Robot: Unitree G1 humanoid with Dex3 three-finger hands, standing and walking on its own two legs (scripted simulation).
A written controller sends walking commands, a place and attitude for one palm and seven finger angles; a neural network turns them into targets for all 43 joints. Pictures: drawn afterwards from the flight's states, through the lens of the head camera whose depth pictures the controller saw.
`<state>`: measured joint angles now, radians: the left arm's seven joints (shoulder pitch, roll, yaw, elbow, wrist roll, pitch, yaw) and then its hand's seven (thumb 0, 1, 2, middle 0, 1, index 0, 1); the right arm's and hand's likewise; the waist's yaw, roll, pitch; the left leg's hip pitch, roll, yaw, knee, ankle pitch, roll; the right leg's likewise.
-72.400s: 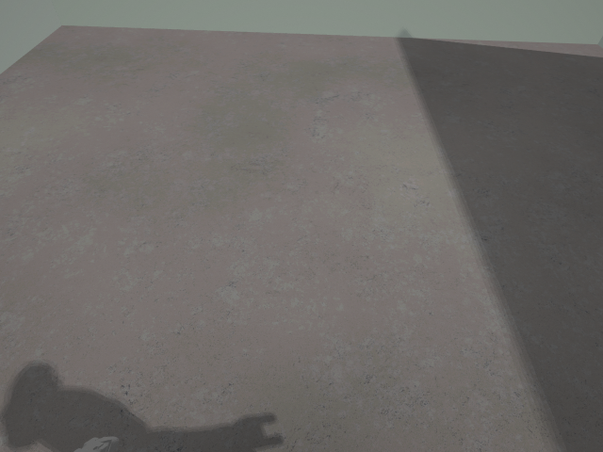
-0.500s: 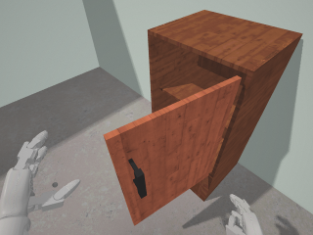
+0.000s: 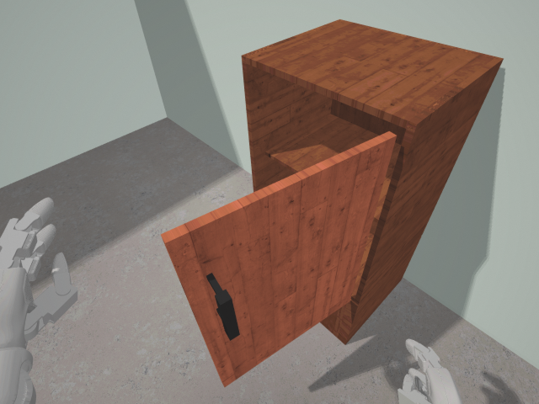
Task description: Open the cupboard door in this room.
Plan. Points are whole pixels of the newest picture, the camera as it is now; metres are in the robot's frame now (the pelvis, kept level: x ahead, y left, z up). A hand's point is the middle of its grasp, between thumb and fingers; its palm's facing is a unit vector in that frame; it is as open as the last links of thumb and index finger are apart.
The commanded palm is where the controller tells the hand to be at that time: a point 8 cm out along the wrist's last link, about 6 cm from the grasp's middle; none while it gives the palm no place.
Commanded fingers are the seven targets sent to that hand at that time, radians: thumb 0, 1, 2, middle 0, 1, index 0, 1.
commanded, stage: draw the hand back to the body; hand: left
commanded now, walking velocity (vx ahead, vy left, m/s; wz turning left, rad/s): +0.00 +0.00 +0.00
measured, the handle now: (222, 307) +0.27 +0.12 -0.02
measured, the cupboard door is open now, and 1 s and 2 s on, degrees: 79 79 79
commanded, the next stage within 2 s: step back with the hand held close in 0.12 s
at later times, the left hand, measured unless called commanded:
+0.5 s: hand (66, 303) +0.18 +0.25 +0.15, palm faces +0.36 -0.79 -0.49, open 7.4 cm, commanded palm +0.12 +0.30 +0.17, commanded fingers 0.00 0.90 0.90 -0.20 -0.30 -0.20 -0.30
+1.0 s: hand out of the picture +0.11 +0.29 +0.15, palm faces +0.43 -0.78 -0.46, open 7.4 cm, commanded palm +0.04 +0.33 +0.17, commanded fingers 0.00 0.90 0.90 -0.20 -0.30 -0.20 -0.30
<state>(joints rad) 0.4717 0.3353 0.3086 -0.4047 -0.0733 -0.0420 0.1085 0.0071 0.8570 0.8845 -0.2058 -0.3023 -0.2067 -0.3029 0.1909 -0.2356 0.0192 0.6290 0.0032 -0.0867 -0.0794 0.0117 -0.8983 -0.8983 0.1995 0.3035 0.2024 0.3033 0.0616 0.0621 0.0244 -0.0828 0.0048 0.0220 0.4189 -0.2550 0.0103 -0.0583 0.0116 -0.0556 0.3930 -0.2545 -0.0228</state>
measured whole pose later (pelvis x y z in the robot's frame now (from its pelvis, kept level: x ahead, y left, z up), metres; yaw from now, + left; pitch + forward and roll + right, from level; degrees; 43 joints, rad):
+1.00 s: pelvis -0.10 +0.03 -0.02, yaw +0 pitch +0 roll -3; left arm 0.55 0.41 0.41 -0.55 -0.03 -0.19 0.18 0.01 0.88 0.90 -0.21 -0.30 -0.21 -0.30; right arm 0.21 -0.22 0.00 0.59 0.00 -0.07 -0.09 0.01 -0.90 -0.90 0.20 0.30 0.20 0.30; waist 0.00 0.02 0.05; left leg -0.41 0.00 0.02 0.60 -0.19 0.05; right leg -0.36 0.01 -0.06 0.52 -0.19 0.00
